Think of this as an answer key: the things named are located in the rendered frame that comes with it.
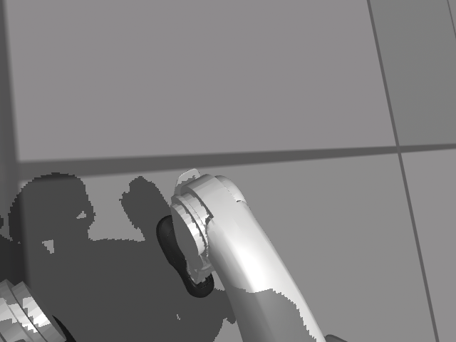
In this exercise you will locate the left robot foot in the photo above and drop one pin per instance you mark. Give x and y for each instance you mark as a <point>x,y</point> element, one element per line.
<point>67,334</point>

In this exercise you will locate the right robot foot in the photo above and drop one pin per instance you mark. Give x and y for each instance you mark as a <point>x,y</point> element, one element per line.
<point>168,243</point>

